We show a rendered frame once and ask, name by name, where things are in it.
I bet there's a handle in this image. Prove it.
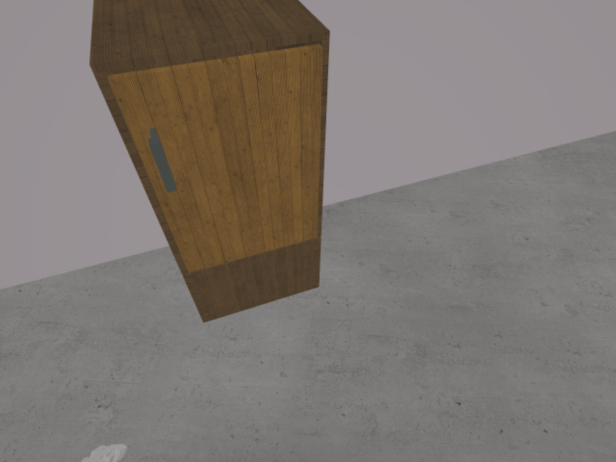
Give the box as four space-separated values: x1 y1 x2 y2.
148 128 177 193

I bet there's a cupboard door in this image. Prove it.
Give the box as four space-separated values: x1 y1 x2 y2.
108 44 323 273

